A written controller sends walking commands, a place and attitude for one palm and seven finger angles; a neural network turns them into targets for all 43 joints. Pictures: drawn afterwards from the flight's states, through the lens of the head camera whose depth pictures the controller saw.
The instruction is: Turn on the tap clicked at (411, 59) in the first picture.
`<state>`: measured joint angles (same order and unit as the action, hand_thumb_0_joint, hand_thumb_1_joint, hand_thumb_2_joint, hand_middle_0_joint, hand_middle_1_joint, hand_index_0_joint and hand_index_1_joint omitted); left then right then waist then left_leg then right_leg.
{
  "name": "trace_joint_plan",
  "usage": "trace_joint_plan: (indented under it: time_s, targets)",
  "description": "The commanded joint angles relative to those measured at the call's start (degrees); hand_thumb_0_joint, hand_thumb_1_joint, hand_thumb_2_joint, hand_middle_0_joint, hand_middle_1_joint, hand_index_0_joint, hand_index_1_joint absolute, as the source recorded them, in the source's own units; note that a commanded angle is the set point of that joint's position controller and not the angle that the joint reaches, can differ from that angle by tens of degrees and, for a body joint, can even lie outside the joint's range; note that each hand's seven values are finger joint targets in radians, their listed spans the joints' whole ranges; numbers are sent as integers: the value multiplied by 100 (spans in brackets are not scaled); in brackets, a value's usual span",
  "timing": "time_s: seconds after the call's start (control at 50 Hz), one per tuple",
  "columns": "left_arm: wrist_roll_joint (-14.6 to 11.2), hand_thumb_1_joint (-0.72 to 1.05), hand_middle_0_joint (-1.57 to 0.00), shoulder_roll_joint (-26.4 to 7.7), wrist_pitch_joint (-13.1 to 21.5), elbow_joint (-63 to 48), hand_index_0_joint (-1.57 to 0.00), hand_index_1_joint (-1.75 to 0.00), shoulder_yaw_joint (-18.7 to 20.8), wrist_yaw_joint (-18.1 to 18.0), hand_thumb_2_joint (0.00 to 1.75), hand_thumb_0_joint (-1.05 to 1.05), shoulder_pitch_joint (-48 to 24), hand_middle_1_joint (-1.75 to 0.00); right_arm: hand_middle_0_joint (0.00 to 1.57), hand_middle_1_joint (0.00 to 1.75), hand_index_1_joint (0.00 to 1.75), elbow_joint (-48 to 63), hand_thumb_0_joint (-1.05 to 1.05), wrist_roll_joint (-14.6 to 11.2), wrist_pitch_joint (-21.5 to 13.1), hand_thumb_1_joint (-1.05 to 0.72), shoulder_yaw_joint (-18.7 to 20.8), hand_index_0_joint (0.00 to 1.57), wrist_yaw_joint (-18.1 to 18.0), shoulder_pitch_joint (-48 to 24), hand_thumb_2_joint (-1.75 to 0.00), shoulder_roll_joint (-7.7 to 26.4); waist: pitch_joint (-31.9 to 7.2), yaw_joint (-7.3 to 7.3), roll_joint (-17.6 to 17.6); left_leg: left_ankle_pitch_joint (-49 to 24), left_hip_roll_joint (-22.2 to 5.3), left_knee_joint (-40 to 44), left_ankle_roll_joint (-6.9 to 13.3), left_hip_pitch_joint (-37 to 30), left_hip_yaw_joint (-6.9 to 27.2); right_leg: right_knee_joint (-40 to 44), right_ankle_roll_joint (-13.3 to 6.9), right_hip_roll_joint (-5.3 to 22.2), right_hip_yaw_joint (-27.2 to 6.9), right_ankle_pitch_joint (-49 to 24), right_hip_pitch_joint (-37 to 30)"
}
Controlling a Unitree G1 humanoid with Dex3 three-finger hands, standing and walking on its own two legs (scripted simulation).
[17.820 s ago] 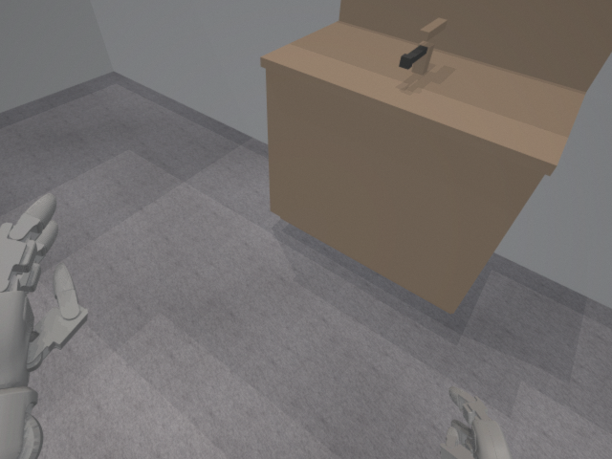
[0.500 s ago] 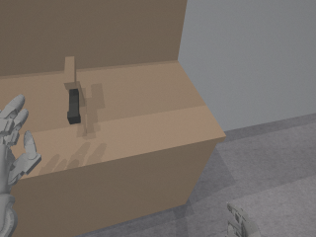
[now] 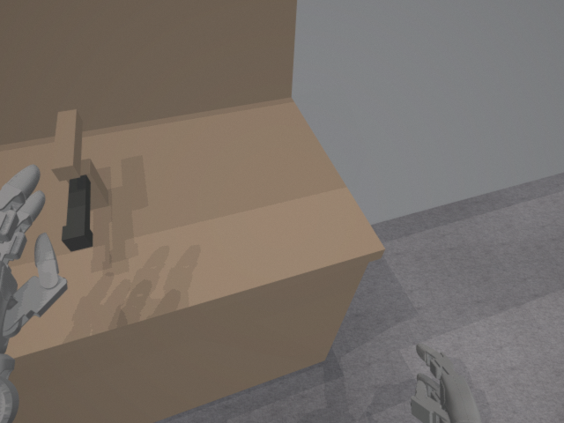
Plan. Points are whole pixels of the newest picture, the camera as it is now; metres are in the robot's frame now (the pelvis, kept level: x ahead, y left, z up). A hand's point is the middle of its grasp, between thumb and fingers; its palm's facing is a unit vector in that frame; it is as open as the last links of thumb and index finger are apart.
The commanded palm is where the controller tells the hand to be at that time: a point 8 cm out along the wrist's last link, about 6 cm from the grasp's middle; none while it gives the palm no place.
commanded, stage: come to a stop and stand still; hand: left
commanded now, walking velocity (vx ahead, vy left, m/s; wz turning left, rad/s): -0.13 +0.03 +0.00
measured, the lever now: (77, 236) +0.33 +0.31 +0.07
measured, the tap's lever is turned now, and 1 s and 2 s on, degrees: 0 0 0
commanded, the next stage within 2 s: look again from close up in 1.00 s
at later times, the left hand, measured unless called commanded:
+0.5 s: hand (33, 341) +0.17 +0.24 +0.15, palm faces +0.31 -0.87 -0.37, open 7.4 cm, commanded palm +0.11 +0.28 +0.18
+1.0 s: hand out of the picture +0.14 +0.29 +0.15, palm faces +0.42 -0.85 -0.31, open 7.4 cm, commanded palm +0.08 +0.31 +0.18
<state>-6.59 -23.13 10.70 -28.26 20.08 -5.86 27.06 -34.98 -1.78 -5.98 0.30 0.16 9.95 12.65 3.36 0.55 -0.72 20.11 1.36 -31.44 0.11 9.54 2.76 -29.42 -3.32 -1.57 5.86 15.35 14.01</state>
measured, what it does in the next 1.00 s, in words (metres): shifts its weight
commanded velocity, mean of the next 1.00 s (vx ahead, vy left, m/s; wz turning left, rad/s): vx -0.01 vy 0.00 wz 0.00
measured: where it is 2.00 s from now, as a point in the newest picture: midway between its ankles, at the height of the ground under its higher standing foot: outside the picture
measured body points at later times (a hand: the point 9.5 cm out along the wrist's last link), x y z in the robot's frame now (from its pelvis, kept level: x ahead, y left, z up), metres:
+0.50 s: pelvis -0.06 +0.01 +0.00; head -0.04 +0.01 +0.45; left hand +0.15 +0.29 +0.17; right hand +0.09 -0.23 -0.08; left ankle -0.05 +0.11 -0.73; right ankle +0.01 -0.08 -0.73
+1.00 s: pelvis -0.08 +0.03 +0.00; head -0.07 +0.05 +0.45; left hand +0.11 +0.34 +0.17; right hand +0.10 -0.17 -0.07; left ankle -0.06 +0.11 -0.73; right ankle +0.01 -0.08 -0.73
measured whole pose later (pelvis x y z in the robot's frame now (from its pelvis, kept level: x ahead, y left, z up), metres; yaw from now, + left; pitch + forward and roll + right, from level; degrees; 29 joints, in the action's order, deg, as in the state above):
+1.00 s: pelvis -0.08 +0.03 +0.00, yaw +1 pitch -2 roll +0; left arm -5.6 -22.9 14.7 -19.2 19.0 -6.9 20.0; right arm -35.6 -0.8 -13.5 -3.0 3.3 13.0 10.7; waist 3.0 -2.4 -2.8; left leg 14.2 4.4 -30.6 3.2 14.7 0.5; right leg -28.8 -0.9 2.0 5.1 7.8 19.1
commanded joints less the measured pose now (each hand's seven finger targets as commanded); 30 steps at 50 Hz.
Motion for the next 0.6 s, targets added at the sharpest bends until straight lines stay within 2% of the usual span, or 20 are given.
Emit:
trace_joint_plan:
  time_s: [0.0,0.06,0.14,0.16,0.18,0.2,0.22,0.24,0.26,0.3,0.34,0.36,0.38,0.44,0.46,0.48,0.5,0.54,0.56,0.58]
  targets:
    - [-13,90,-20,-944,318,-1256,-20,-30,827,-147,90,0,-5,-30,20,30,30,991,0,-63,-234,-90,241,20,-71,-518,-90,634,-1443,-149,153,-3751,-472,193,-14,32,143,222,128,1036,-698,-4189,-1557]
    - [-10,90,-20,-895,217,-1125,-20,-30,842,-163,90,0,132,-30,20,30,30,1008,0,-66,-157,-90,239,20,-128,-654,-90,605,-1417,-153,46,-3151,-485,399,33,-74,121,429,170,1084,-780,-3720,-1365]
    - [10,90,-20,-697,100,-892,-20,-30,652,-150,90,0,99,-30,20,30,30,1058,0,-37,-73,-90,244,20,-184,-597,-90,627,-1270,-133,-316,-2158,-482,564,67,-14,102,757,192,1092,-861,-2688,-1113]
    - [25,90,-20,-5139,1026,-3506,-20,-30,1351,-262,90,0,-5286,-30,20,30,30,2030,0,-443,54,-90,-1231,20,-701,1047,-90,805,-631,177,1037,-3476,-382,720,82,413,155,796,655,187,-501,-703,-604]
    - [403,90,-20,-2440,688,-520,-20,-30,2198,-146,90,0,-3071,-30,20,30,30,1348,0,-290,-273,-90,-2,20,-578,619,-90,312,-1020,-238,344,-2705,-995,557,27,-149,316,492,327,525,-511,-47,97]
    - [328,90,-20,-1719,485,-416,-20,-30,1503,-162,90,0,-2500,-30,20,30,30,1117,0,-3,-300,-90,-6,20,-323,189,-90,543,-985,-137,55,-2723,-727,670,-30,-13,122,490,221,400,-490,-830,-334]
    - [299,90,-20,-2153,362,23,-20,-30,1692,-236,90,0,-2341,-30,20,30,30,1081,0,83,-305,-90,80,20,-260,171,-90,960,-1059,-273,94,-2444,-541,606,-65,61,-76,487,153,446,-699,-1389,-409]
    - [250,90,-20,-1963,412,-129,-20,-30,1382,-150,90,0,-2382,-30,20,30,30,1134,0,115,-375,-90,100,20,-175,123,-90,956,-1280,-263,286,-1951,-436,575,-37,284,-107,490,118,599,-818,-1431,-535]
    - [216,90,-20,-1668,402,70,-20,-30,1169,-102,90,0,-1981,-30,20,30,30,1044,0,106,-427,-90,80,20,-84,-134,-90,925,-1380,-262,555,-1595,-449,544,20,160,-177,434,81,605,-947,-1305,-378]
    - [124,90,-20,-1103,480,9,-20,-30,588,-53,90,0,-1071,-30,20,30,30,1157,0,53,-543,-90,125,20,86,240,-90,954,-1367,-384,546,-1231,-345,508,76,561,-196,511,66,769,-923,-1267,-595]
    - [6,90,-20,-808,576,-148,-20,-30,259,-55,90,0,-583,-30,20,30,30,1172,0,-15,-692,-90,127,20,249,229,-90,929,-1123,-436,396,-984,-268,552,103,736,-129,592,103,778,-846,-997,-476]
    - [3,90,-20,-792,559,-40,-20,-30,265,-93,90,0,-359,-30,20,30,30,1136,0,-57,-712,-90,94,20,277,-24,-90,897,-1088,-436,351,-885,-339,657,152,557,-146,557,136,681,-809,-894,-375]
    - [-21,90,-20,-852,601,-150,-20,-30,310,-127,90,0,-369,-30,20,30,30,1172,0,-56,-721,-90,132,20,276,241,-90,906,-978,-441,0,-734,-323,722,120,853,-43,605,193,689,-654,-683,-484]
    - [-60,90,-20,-1545,805,-337,-20,-30,969,-261,90,0,-763,-30,20,30,30,1070,0,-16,-803,-90,122,20,227,81,-90,903,-578,-398,-858,31,-224,552,138,1091,29,1092,237,824,-867,578,-7]
    - [-21,90,-20,-2076,865,-662,-20,-30,1364,-336,90,0,-1038,-30,20,30,30,1029,0,13,-771,-90,102,20,192,-42,-90,978,-699,-352,-582,179,-232,531,183,982,64,1070,191,834,-999,765,-5]
    - [-36,90,-20,-1831,888,-542,-20,-30,1215,-328,90,0,-1021,-30,20,30,30,945,0,44,-775,-90,66,20,148,70,-90,836,-723,-304,-599,235,-228,541,189,1092,66,1087,195,905,-935,906,-76]
    - [-45,90,-20,-1859,910,-604,-20,-30,1219,-342,90,0,-1125,-30,20,30,30,917,0,62,-819,-90,79,20,135,59,-90,877,-738,-307,-400,284,-202,446,189,1101,85,1124,160,949,-1028,966,-44]
    - [-50,90,-20,-1741,934,-759,-20,-30,1047,-338,90,0,-1205,-30,20,30,30,814,0,89,-897,-90,60,20,154,99,-90,891,-824,-290,387,312,-194,422,205,1113,145,1009,76,1013,-1079,859,-77]
    - [-28,90,-20,-1857,959,-1050,-20,-30,1046,-335,90,0,-1365,-30,20,30,30,813,0,93,-918,-90,23,20,170,-14,-90,918,-870,-270,773,408,-234,522,234,1067,241,875,67,956,-1056,811,-58]
    - [2,90,-20,-1629,976,-1013,-20,-30,821,-314,90,0,-1286,-30,20,30,30,738,0,96,-970,-90,33,20,179,91,-90,905,-870,-282,1033,511,-274,622,252,1171,275,763,74,921,-948,757,-147]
